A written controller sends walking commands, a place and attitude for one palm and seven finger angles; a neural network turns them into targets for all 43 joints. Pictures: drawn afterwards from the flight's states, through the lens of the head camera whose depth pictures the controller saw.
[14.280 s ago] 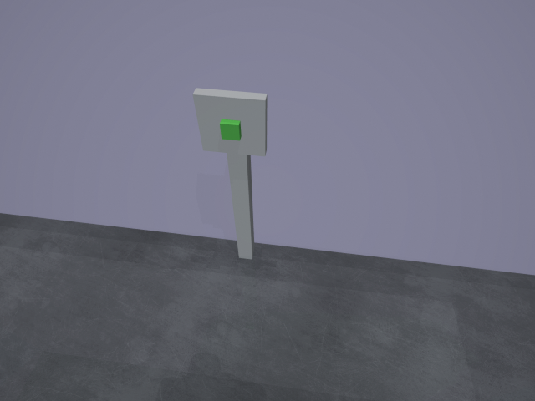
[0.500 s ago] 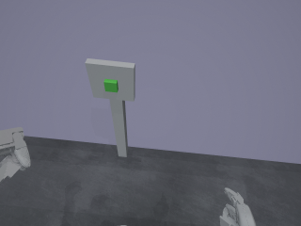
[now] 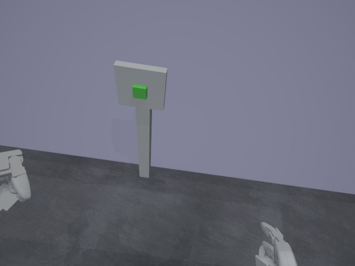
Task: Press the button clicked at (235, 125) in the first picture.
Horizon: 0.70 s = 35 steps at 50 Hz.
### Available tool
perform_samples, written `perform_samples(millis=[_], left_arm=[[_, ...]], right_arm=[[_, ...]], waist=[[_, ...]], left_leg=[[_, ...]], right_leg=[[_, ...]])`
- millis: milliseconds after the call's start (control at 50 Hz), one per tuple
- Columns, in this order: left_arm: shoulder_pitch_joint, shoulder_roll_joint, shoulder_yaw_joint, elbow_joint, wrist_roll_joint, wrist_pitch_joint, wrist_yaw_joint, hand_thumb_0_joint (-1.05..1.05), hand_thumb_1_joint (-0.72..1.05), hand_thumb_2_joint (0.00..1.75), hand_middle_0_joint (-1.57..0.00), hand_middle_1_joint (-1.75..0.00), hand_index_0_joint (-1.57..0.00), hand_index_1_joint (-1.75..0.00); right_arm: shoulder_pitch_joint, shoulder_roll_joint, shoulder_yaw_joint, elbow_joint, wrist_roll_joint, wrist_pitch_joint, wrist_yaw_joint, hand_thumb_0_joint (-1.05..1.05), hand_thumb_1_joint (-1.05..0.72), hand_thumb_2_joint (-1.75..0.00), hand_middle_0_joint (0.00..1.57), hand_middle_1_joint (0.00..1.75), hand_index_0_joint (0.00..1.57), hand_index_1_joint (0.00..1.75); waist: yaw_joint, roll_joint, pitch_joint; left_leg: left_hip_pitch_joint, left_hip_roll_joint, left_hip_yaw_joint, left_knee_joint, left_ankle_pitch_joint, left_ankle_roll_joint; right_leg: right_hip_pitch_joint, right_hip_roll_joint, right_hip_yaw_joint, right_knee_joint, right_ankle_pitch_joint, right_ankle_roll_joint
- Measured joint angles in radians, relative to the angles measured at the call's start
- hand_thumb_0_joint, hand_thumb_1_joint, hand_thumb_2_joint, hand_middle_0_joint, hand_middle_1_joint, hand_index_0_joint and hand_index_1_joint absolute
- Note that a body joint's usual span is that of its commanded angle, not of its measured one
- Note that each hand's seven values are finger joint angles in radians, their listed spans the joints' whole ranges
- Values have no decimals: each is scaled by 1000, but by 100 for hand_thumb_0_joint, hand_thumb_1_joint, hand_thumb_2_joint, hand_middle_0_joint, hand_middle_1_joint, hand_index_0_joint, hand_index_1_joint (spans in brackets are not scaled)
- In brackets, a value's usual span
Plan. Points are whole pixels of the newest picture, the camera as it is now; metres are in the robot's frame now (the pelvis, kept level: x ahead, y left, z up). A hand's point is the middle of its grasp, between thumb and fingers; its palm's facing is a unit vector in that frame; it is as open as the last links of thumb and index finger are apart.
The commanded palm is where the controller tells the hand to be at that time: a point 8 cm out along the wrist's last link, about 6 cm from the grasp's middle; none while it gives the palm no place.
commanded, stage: step back with the hand held close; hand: left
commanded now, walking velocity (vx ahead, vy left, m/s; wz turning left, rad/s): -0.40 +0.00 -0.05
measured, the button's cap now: (140, 91) +0.68 +0.18 -0.05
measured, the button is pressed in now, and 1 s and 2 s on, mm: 0 0 0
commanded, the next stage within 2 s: stop stepping back and stand still in 0.20 s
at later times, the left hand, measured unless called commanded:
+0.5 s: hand out of the picture +0.08 +0.22 +0.16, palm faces +0.26 -0.84 -0.47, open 3.1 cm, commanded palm +0.01 +0.26 +0.18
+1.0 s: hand out of the picture +0.03 +0.23 +0.17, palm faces +0.35 -0.83 -0.43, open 3.1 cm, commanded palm -0.02 +0.28 +0.18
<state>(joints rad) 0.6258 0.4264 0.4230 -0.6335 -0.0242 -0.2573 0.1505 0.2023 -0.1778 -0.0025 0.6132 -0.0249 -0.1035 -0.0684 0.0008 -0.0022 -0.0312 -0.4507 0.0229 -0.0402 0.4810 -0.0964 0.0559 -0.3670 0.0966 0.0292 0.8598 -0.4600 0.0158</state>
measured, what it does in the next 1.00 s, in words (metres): walks backwards: right foot, then left foot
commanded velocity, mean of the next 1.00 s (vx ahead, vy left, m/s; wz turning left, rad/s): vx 0.00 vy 0.00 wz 0.01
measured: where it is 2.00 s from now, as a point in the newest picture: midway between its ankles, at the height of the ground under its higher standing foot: outside the picture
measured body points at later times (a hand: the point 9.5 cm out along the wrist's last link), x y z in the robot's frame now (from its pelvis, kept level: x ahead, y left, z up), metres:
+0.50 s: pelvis -0.13 -0.01 +0.00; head -0.12 +0.02 +0.45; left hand +0.06 +0.27 +0.19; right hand -0.01 -0.27 -0.08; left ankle +0.02 +0.07 -0.73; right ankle -0.17 -0.13 -0.74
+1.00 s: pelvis -0.16 +0.00 +0.00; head -0.18 +0.01 +0.45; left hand +0.01 +0.28 +0.19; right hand -0.03 -0.23 -0.09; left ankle -0.12 +0.11 -0.72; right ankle -0.18 -0.10 -0.74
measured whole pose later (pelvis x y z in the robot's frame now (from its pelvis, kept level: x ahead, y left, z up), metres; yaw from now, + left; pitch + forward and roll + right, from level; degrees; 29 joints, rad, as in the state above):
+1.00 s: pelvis -0.16 +0.00 +0.00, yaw -3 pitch +0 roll +0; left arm 0.63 0.38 0.34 -0.56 -0.02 -0.20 0.16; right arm 0.26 -0.18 0.04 0.66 -0.02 -0.11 -0.07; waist 0.00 -0.01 -0.06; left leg -0.39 0.01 0.02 0.70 -0.31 0.00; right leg -0.22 0.02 -0.05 0.50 -0.28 -0.04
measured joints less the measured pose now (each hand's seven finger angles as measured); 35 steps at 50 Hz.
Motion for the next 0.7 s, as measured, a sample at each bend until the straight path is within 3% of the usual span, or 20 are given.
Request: perform_samples(millis=[80, 160, 180, 220, 300, 340, 400, 440, 500, 520, 560, 580, 640, 700], left_arm=[[-6, -29, -31, -6, -16, 10, 2, 2, 89, 90, -131, -150, -131, -150], [-35, 3, -40, -12, -30, 13, -16, 2, 89, 90, -130, -150, -131, -150], [-44, 15, -38, -12, -33, 7, -22, 2, 89, 90, -130, -150, -131, -150], [-59, 24, -54, -4, -38, 1, -34, 2, 89, 90, -131, -150, -131, -150], [7, 50, -49, -20, -44, -5, -38, 2, 89, 90, -131, -150, -131, -150], [33, 46, -39, -18, -40, -3, -36, 1, 89, 90, -131, -150, -131, -150], [3, 44, -21, 38, -39, 0, -28, 1, 89, 90, -131, -150, -131, -150], [-2, 38, -6, 66, -36, 21, -21, 1, 89, 90, -131, -150, -131, -150], [23, 27, -9, 53, -33, 46, -21, 2, 89, 90, -130, -150, -131, -150], [45, 28, -14, 32, -33, 48, -21, 2, 89, 90, -130, -150, -131, -150], [100, 26, -18, -12, -33, 46, -16, 2, 89, 90, -130, -150, -131, -150], [116, 17, -24, -22, -28, 43, -10, 2, 89, 90, -130, -150, -131, -150], [70, -30, -60, 10, -2, 37, 10, 1, 89, 90, -131, -150, -131, -150], [-50, -68, -71, 110, 11, 44, 21, 1, 89, 90, -131, -150, -131, -150]], right_arm=[[-16, 23, 22, 28, -12, -32, 18, 1, -90, -90, 21, 30, 20, 30], [-66, 44, 42, 15, -22, -23, 31, 1, -90, -90, 21, 30, 20, 30], [-84, 44, 45, 10, -21, -17, 33, 1, -90, -90, 21, 30, 21, 30], [-99, 32, 45, 15, -14, -3, 30, 1, -90, -90, 21, 30, 21, 30], [-28, 13, 36, 31, 5, 17, 15, 1, -90, -90, 21, 30, 21, 30], [16, -14, 28, 31, 8, 26, 0, 1, -90, -90, 21, 30, 21, 30], [35, -26, 16, 45, 17, 25, -18, 1, -90, -90, 21, 30, 20, 30], [44, -29, 15, 33, 15, 15, -20, 1, -90, -90, 21, 30, 20, 30], [56, -39, 10, 6, 14, -2, -8, 1, -91, -90, 21, 30, 20, 30], [60, -42, 7, 4, 14, -5, -2, 1, -90, -90, 21, 30, 20, 30], [71, -45, 6, 14, 9, -3, 4, 1, -90, -90, 21, 30, 20, 30], [79, -48, 4, 23, 9, -2, 2, 1, -90, -90, 21, 30, 20, 30], [105, -67, -4, 43, 12, -14, -18, 1, -90, -90, 21, 30, 20, 30], [78, -51, 1, 76, 18, -25, -35, 1, -90, -90, 21, 30, 20, 30]], waist=[[24, -8, -23], [29, -41, -5], [28, -41, 9], [11, -4, 35], [-20, -19, -6], [-31, -7, -37], [-42, -26, -24], [-51, -27, -13], [-67, -11, 13], [-61, -12, 17], [-25, -32, 3], [-9, -35, -11], [4, -1, -53], [7, -13, -28]], left_leg=[[-7, 22, 30, -95, 76, -10], [-45, 21, 80, -129, 142, -23], [-63, 27, 92, -111, 147, -26], [-77, 45, 70, -69, 102, -43], [-79, 4, 44, 101, -78, -81], [-19, -5, 32, 68, -12, -67], [-1, -29, 31, 8, 35, -18], [5, -33, 22, -45, 45, -21], [-10, -34, 2, -58, -23, -40], [-28, -36, 2, -8, -72, -52], [-40, -43, 11, 148, -128, -69], [-24, -40, 17, 196, -151, -70], [78, -12, 7, 122, -184, -52], [92, -37, 12, 104, -114, -25]], right_leg=[[134, -31, -25, -203, -48, -11], [231, -70, -24, -468, 96, -35], [227, -75, -20, -485, 134, -19], [213, -50, -29, -450, 144, 2], [204, -68, -25, -393, 114, 0], [195, -65, -26, -366, 102, 7], [175, -72, -18, -331, 54, 0], [165, -53, -25, -331, 8, -18], [172, -42, -45, -394, 82, -37], [171, -47, -52, -401, 115, -41], [159, -70, -48, -394, 187, -53], [155, -77, -44, -383, 192, -41], [140, -81, -74, -346, 163, -7], [135, -100, -66, -301, 117, 0]])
